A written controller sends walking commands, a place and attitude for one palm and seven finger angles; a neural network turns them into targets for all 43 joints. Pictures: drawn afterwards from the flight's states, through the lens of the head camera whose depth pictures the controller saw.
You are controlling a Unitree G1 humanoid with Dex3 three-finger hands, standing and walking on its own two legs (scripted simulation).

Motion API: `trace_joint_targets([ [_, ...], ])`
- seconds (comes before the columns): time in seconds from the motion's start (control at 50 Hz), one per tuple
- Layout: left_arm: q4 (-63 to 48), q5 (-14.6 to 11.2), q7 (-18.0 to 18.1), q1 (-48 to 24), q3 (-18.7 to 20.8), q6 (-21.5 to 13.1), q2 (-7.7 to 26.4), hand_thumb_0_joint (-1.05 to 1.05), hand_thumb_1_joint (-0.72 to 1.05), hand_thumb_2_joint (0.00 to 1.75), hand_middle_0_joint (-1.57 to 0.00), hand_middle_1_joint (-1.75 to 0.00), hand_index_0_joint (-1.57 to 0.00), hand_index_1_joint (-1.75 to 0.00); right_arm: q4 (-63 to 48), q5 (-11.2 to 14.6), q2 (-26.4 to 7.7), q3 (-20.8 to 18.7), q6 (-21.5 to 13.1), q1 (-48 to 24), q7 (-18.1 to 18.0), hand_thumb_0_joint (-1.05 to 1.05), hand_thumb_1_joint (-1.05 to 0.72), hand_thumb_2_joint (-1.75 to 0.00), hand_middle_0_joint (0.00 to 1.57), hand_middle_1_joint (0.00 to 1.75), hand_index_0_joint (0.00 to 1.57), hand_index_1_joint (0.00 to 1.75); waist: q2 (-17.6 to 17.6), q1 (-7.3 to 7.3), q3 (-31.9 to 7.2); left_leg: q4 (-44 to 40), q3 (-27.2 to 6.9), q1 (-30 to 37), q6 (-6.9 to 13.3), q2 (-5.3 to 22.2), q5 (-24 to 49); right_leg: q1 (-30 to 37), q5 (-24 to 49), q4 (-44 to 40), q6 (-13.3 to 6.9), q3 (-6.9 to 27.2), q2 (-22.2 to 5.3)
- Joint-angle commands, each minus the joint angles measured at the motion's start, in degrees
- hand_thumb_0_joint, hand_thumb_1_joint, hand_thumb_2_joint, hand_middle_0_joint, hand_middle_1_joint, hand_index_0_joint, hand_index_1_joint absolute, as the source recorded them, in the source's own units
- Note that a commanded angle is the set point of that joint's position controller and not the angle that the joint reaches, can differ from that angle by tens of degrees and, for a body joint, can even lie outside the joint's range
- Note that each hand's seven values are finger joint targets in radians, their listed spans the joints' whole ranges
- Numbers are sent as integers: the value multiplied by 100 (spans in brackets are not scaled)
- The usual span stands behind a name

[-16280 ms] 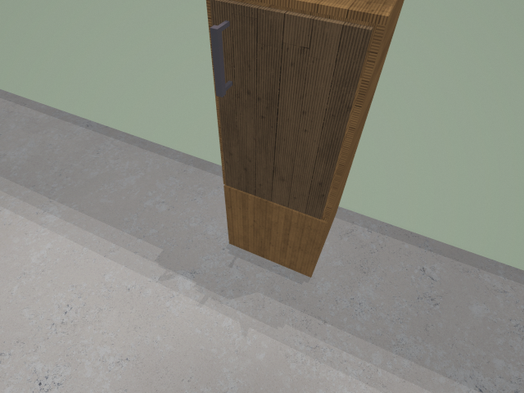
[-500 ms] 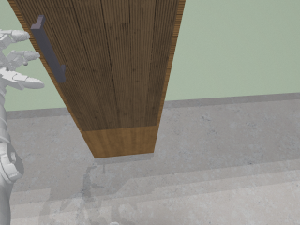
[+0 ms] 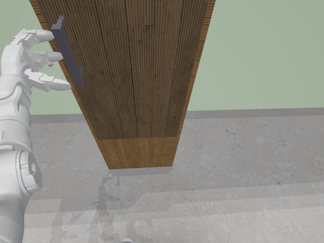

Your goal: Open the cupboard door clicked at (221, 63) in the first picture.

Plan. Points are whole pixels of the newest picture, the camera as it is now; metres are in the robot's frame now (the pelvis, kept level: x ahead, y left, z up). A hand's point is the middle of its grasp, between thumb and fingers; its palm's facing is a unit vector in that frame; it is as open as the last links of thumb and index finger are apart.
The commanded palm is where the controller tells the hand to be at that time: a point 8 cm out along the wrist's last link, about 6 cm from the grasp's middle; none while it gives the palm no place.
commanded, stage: slide the fingers in behind the handle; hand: left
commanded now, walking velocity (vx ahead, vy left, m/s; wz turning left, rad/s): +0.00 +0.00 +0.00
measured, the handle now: (71, 54) +0.53 +0.21 +0.15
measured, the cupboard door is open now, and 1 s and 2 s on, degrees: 0 0 0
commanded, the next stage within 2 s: close the thumb around the handle in 0.96 s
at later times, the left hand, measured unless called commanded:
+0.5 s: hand (72, 67) +0.48 +0.20 +0.15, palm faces +0.08 -1.00 -0.01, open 14.0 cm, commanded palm +0.46 +0.23 +0.15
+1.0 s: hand (81, 65) +0.48 +0.18 +0.16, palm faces +0.07 -1.00 -0.01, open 14.0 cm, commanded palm +0.46 +0.23 +0.15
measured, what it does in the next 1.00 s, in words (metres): stands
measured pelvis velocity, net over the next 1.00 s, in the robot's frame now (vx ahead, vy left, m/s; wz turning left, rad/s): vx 0.00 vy -0.02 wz -0.02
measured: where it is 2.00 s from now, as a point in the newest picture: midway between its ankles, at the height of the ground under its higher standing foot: outside the picture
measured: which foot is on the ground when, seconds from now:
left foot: down 0.00-1.00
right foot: down 0.00-1.00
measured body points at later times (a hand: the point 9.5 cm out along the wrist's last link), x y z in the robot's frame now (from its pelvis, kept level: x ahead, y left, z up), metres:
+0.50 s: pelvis +0.00 +0.00 +0.00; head +0.06 +0.00 +0.45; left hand +0.47 +0.26 +0.15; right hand +0.04 -0.27 -0.12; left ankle +0.01 +0.10 -0.71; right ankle -0.03 -0.11 -0.71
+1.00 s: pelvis +0.00 -0.02 +0.00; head +0.05 -0.02 +0.45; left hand +0.47 +0.24 +0.16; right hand +0.02 -0.29 -0.12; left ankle +0.01 +0.10 -0.71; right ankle -0.03 -0.11 -0.71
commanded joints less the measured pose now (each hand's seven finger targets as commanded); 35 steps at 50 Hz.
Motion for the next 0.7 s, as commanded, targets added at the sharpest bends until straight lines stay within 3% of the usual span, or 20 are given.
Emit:
trace_joint_targets([
  [0.0,-1311,-88,-120,-2911,-332,-342,454,0,-50,30,-30,-120,-30,-120,-280,4,-994,-377,-169,636,-78,0,-90,-90,20,30,20,30,576,-424,-1912,-343,-433,2523,114,-15,1865,-380,1580,-443,-14,193,158],
  [0.02,-1288,-70,-87,-2972,-224,-326,626,0,-50,30,-30,-120,-30,-120,-245,5,-1021,-376,-166,622,-78,0,-90,-90,20,30,20,30,529,-401,-1883,-358,-427,2427,112,-17,1819,-321,1622,-438,-3,216,151],
  [0.06,-1440,-10,-53,-3076,-502,-322,313,0,-50,30,-30,-120,-30,-120,-264,12,-969,-373,-189,569,-60,0,-90,-90,20,30,20,30,801,-422,-1882,-367,-431,2535,87,-32,1808,-417,1559,-420,-12,199,137],
  [0.1,-1611,4,18,-3069,-496,-354,252,0,-50,30,-30,-120,-30,-120,-266,-9,-957,-386,-215,585,-46,0,-90,-90,20,30,20,30,910,-387,-2004,-327,-457,2664,79,-39,1930,-422,1549,-387,-41,180,139],
  [0.14,-1465,9,67,-3011,-393,-322,372,0,-50,30,-30,-120,-30,-120,-224,-5,-971,-385,-218,576,-36,0,-90,-90,20,30,20,30,699,-375,-1985,-338,-469,2572,80,-35,1858,-354,1575,-397,-31,191,143],
  [0.2,-1578,-57,69,-3225,-670,-340,-26,0,-50,30,-30,-120,-30,-120,-239,4,-937,-374,-266,509,-42,0,-90,-90,20,30,20,30,679,-478,-1842,-354,-467,2569,98,-49,1701,-417,1471,-430,-32,185,132],
  [0.22,-1604,-69,116,-3151,-348,-359,313,0,-50,30,-30,-120,-30,-120,-220,0,-965,-393,-270,522,-45,0,-90,-90,20,30,20,30,654,-361,-2018,-369,-491,2598,73,-35,1757,-311,1512,-409,-39,183,138],
  [0.24,-1691,-91,151,-3116,-330,-383,303,0,-50,30,-30,-120,-30,-120,-250,-8,-961,-382,-286,510,-32,0,-90,-90,20,30,20,30,692,-319,-2198,-356,-482,2675,69,-50,1903,-214,1632,-368,-45,191,143],
  [0.28,-1625,-65,218,-3117,-414,-377,187,0,-50,30,-30,-120,-30,-120,-263,8,-922,-364,-296,470,-22,0,-90,-90,20,30,20,30,592,-360,-1975,-366,-447,2552,75,-46,1792,-263,1584,-398,-23,192,140],
  [0.32,-1685,-19,350,-3096,-133,-453,506,0,-50,30,-30,-120,-30,-120,-268,-13,-935,-361,-301,477,-7,0,-90,-90,20,30,20,30,578,-262,-2061,-356,-428,2453,85,-68,1826,-106,1664,-360,-26,213,141],
  [0.38,-1830,108,449,-3133,-385,-512,219,0,-50,30,-30,-120,-30,-120,-306,-11,-877,-370,-327,428,20,0,-90,-90,20,30,20,30,776,-299,-2089,-349,-395,2547,83,-72,1810,-182,1659,-348,-19,225,141],
  [0.48,-1791,25,490,-3097,-315,-523,205,0,-50,30,-30,-120,-30,-120,-295,5,-888,-378,-330,425,10,0,-90,-90,20,30,20,30,546,-291,-2186,-368,-385,2563,88,-72,1849,2,1789,-362,-20,239,151],
  [0.52,-1863,23,517,-3042,-341,-557,143,0,-50,30,-30,-120,-30,-120,-291,4,-865,-373,-332,406,18,0,-90,-90,20,30,20,30,690,-251,-2206,-361,-382,2601,77,-74,1939,8,1814,-345,-26,230,151],
  [0.54,-1715,17,550,-2921,-337,-525,86,0,-50,30,-30,-120,-30,-120,-280,7,-858,-367,-325,401,25,0,-90,-90,20,30,20,30,555,-237,-2068,-380,-380,2509,77,-76,1865,12,1785,-360,-27,220,154],
  [0.6,-1421,46,661,-2717,-3,-465,464,0,-50,30,-30,-120,-30,-120,-307,-4,-909,-354,-281,432,7,0,-90,-90,20,30,20,30,143,-181,-1901,-424,-283,2074,136,-118,1628,283,1817,-395,-4,267,138],
  [0.68,-1510,158,629,-2770,-96,-519,458,0,-50,30,-30,-120,-30,-120,-347,22,-863,-373,-261,426,7,0,-90,-90,20,30,20,30,229,-214,-1914,-422,-194,2028,164,-136,1542,347,1915,-432,23,350,111],
])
